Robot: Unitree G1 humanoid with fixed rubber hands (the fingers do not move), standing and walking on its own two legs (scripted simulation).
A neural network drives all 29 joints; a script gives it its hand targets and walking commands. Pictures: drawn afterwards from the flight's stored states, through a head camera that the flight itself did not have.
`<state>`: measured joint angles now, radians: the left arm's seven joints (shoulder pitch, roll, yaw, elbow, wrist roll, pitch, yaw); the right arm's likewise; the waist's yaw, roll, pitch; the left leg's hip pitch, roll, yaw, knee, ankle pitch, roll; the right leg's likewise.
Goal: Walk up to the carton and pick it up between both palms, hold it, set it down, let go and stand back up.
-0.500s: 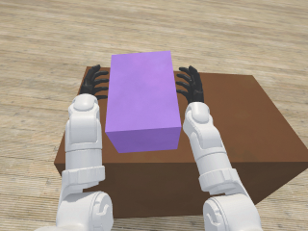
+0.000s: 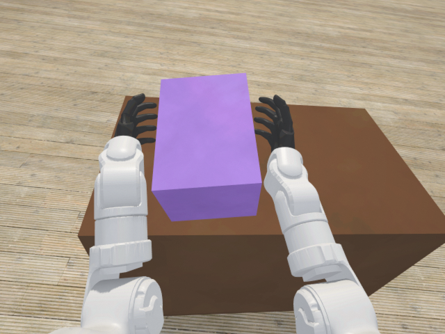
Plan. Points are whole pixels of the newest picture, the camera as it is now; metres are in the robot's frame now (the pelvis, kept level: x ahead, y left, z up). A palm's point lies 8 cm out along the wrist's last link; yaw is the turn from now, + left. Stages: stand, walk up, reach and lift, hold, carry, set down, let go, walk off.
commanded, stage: set down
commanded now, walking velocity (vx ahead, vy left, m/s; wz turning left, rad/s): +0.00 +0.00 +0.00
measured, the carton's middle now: (208, 147) +0.40 +0.02 +0.12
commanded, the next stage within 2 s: none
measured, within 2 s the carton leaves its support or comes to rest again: neither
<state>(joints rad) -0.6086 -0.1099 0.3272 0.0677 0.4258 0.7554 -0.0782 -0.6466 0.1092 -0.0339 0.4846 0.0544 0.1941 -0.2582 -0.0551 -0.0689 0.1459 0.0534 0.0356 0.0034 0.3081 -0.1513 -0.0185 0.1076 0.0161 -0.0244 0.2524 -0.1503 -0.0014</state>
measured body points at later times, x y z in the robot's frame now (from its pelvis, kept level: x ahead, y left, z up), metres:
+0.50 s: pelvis +0.02 +0.00 +0.00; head +0.02 +0.03 +0.45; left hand +0.41 +0.15 +0.15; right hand +0.41 -0.11 +0.17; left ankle +0.03 +0.13 -0.75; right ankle +0.01 -0.11 -0.75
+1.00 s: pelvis +0.03 +0.00 +0.00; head +0.02 +0.04 +0.45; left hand +0.41 +0.14 +0.10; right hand +0.40 -0.11 +0.13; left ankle +0.03 +0.13 -0.75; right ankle +0.01 -0.11 -0.75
